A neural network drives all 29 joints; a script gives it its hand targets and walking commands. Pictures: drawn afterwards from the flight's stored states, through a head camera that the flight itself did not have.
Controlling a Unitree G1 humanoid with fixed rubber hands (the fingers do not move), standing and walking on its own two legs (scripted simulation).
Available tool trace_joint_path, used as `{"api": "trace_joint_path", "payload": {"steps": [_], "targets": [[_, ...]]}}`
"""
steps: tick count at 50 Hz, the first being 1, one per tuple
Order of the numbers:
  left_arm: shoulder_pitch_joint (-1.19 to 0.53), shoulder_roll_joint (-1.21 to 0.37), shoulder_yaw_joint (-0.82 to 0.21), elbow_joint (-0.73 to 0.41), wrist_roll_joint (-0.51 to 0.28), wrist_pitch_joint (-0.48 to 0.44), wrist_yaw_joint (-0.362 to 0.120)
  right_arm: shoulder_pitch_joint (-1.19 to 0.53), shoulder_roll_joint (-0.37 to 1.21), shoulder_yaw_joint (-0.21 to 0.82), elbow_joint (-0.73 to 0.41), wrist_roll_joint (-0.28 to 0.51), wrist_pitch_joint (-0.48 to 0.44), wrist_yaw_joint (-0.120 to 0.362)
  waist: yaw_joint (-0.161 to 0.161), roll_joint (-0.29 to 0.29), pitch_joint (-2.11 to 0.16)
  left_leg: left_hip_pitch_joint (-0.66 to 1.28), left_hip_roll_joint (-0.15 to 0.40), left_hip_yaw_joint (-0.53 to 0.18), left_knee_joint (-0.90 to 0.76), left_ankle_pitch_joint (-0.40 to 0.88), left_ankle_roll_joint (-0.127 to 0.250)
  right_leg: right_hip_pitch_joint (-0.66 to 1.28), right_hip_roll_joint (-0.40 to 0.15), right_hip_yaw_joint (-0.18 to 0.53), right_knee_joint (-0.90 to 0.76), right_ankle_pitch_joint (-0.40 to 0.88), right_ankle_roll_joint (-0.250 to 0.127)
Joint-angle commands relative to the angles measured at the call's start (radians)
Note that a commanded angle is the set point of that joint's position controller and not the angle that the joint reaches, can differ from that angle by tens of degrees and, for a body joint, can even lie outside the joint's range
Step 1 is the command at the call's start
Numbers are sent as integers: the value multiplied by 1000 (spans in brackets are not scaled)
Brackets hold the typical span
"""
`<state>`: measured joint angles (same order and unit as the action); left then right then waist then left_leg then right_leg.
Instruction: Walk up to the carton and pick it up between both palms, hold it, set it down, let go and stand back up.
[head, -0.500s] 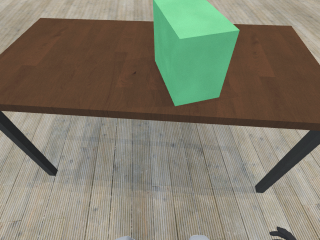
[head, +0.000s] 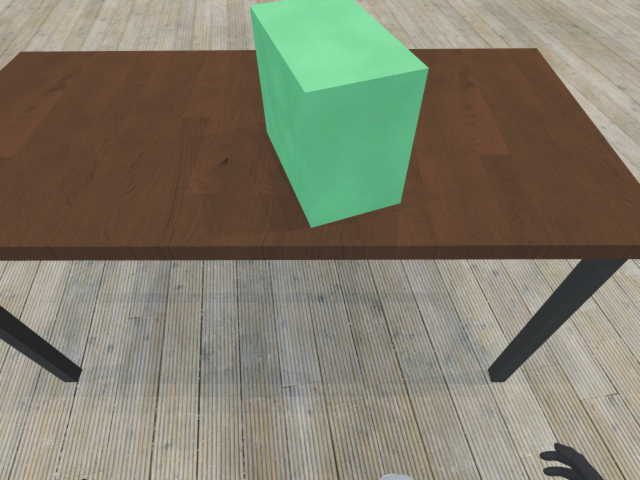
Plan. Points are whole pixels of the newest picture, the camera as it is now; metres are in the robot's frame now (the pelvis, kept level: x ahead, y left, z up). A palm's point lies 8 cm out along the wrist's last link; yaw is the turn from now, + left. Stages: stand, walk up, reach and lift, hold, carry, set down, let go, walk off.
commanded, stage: walk up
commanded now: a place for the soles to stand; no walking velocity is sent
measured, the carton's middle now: (328, 108) +0.67 -0.01 +0.10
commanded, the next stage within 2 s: none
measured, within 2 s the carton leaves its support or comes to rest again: neither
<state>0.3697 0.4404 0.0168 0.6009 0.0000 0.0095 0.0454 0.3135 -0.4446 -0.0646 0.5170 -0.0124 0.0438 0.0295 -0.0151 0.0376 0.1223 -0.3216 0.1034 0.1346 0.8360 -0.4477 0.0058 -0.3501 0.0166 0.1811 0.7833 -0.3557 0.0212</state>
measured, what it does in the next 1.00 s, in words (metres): steps on the spot: right foot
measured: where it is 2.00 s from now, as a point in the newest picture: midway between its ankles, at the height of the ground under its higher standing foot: outside the picture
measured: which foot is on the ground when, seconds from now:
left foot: down 0.00-1.00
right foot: down 0.00-0.20, up 0.22-0.42, down 0.44-1.00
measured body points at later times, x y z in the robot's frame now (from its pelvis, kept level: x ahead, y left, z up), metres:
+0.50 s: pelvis -0.01 -0.01 +0.00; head +0.00 -0.02 +0.45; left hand +0.10 +0.31 -0.07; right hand +0.11 -0.33 -0.08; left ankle +0.00 +0.11 -0.70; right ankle +0.02 -0.18 -0.70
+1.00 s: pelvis -0.04 +0.01 +0.00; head -0.02 -0.01 +0.45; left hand +0.09 +0.33 -0.06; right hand +0.08 -0.33 -0.07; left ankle +0.01 +0.11 -0.70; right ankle -0.01 -0.18 -0.70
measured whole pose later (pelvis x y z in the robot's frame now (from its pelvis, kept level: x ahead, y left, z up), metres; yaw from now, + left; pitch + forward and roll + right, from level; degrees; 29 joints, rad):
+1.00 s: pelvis -0.04 +0.01 +0.00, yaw -3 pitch -5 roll +0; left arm 0.34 0.47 0.00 0.60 0.00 0.00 0.05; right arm 0.27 -0.48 -0.06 0.55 -0.01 0.07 0.04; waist -0.02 0.04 0.12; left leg -0.32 0.05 0.10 0.79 -0.36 0.03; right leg -0.32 0.02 0.20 0.81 -0.41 0.04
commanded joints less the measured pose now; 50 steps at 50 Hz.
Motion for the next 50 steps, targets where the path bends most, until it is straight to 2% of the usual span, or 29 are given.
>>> {"api": "trace_joint_path", "payload": {"steps": [1,3,7,8,9,10,12,14,17,19,21,22,23,24,27,29,31,33,34,36,37,39,40,41,44,47,48,49,50], "targets": [[-4,351,100,-52,4,-23,22,-85,-180,-67,-98,20,21,-2,29,-203,-96,-133,-81,-138,170,-264,-19,34,-251,543,-308,347,-255],[-21,341,103,-55,14,-35,35,-107,-193,-71,-90,11,20,-5,57,-229,-24,-163,-36,-211,177,-231,-13,18,-264,575,-350,148,-287],[-132,306,78,-55,1,-29,35,5,-177,-70,-18,11,-23,-11,-47,-203,-108,148,-44,-158,-203,68,28,-70,-153,345,-195,414,-171],[-171,252,62,-57,-3,-30,34,54,-195,-76,5,3,-31,-12,-84,-126,-154,301,25,-219,-366,181,62,-138,-104,248,-94,361,-109],[-128,204,55,-68,-16,-35,29,47,-288,-97,7,-11,-32,-13,-68,85,-169,329,216,-373,-467,186,120,-249,21,61,112,111,-28],[-75,217,61,-70,-20,-22,39,-25,-278,-87,-15,-14,-32,-10,-51,136,-151,219,353,-418,-467,211,232,-210,60,-63,238,-274,2],[-96,247,72,-73,-15,-16,39,-30,-260,-81,-26,-6,-37,-3,-44,50,-51,115,331,-364,-447,293,260,-194,16,-72,363,-275,-14],[-56,230,67,-35,-6,-30,23,-48,-239,-75,-26,-10,-35,-10,-27,98,-83,211,225,-219,-353,530,211,-191,-2,-103,286,-219,-7],[-60,208,58,-28,0,-39,20,-47,-227,-73,-29,-14,-24,-5,-29,135,-126,233,178,-133,-253,713,181,-129,-5,-173,129,-201,-1],[-12,216,63,-10,-5,-37,21,-90,-220,-72,-39,0,-10,-3,1,108,-134,163,141,-83,-166,591,147,2,12,-200,-97,49,-10],[-13,291,82,-10,6,-33,22,-83,-205,-67,-47,14,-6,-1,8,25,-158,84,83,-71,-39,367,60,83,-25,5,-151,298,-53],[-42,348,95,-23,10,-27,24,-80,-195,-61,-68,17,-5,3,0,-102,-144,-17,-4,-69,22,171,10,71,-141,268,-200,334,-130],[-83,358,93,-42,3,-25,21,-83,-185,-61,-66,22,6,4,2,-186,-91,-17,-77,-124,15,-141,-12,-29,-222,444,-307,156,-224],[-66,349,96,-38,7,-30,26,-107,-209,-73,-63,13,19,3,36,-252,-36,-39,-68,-162,44,-211,-12,-64,-235,513,-363,-8,-261],[-127,339,89,-41,4,-26,32,-64,-185,-76,-38,16,-13,8,-10,-226,-26,25,-47,-165,-159,-78,18,-67,-160,394,-285,96,-192],[-179,264,64,-47,-12,-32,25,16,-233,-86,10,-1,-34,-1,-67,-76,-90,248,64,-259,-355,84,74,-202,-63,197,-126,89,-84],[-106,252,71,-53,-16,-30,26,-40,-282,-91,-4,-5,-37,2,-48,76,-112,136,298,-412,-496,-54,209,-160,63,-72,163,-166,-18],[-65,264,83,-42,-11,-21,20,-115,-262,-84,-14,-4,-38,5,-17,59,-42,-20,309,-353,-492,-71,243,-55,15,-111,227,-203,-27],[-45,259,78,-20,-14,-29,11,-145,-259,-84,-18,-5,-34,6,9,70,-30,-32,253,-265,-429,24,206,-22,7,-119,159,-165,-39],[-4,229,71,1,-10,-46,6,-155,-234,-75,-4,0,-22,7,43,82,-68,-1,132,-123,-245,222,114,47,-9,-65,-108,53,-58],[-6,294,86,-10,1,-50,13,-137,-220,-74,-21,10,-19,8,21,-40,-101,12,79,-92,-101,237,63,58,-64,107,-177,198,-89],[-54,365,95,-24,3,-46,18,-131,-199,-72,-46,15,-2,10,9,-195,-54,-63,-71,-141,33,-137,0,-21,-206,502,-347,97,-204],[-59,365,98,-29,7,-47,22,-135,-211,-83,-40,13,2,6,36,-264,-10,-103,-60,-205,56,-203,-4,-32,-231,551,-380,-17,-234],[-69,341,96,-19,12,-46,26,-130,-223,-85,-34,7,2,6,34,-205,7,-107,-51,-209,56,-193,-1,-31,-230,558,-377,-12,-239],[-86,337,82,-26,-2,-42,34,-77,-190,-73,-1,11,-16,0,-7,-198,-55,-14,-50,-182,-94,-48,24,20,-186,403,-256,364,-190],[-164,265,60,-34,-19,-40,28,-37,-263,-88,26,-2,-25,-2,-66,-41,-97,257,101,-280,-366,211,97,-190,-46,151,-78,175,-57],[-105,247,61,-31,-21,-36,26,-44,-292,-90,25,-1,-26,2,-29,54,-93,191,196,-348,-447,119,152,-160,24,5,67,31,-31],[-85,269,75,-39,-24,-23,34,-63,-287,-85,13,-1,-26,2,-42,88,-83,90,302,-379,-495,99,233,-110,55,-105,196,-195,-11],[-58,261,75,-32,-21,-16,33,-85,-278,-84,9,5,-28,5,-21,103,-60,37,323,-388,-497,83,261,-96,35,-121,293,-266,-17]]}}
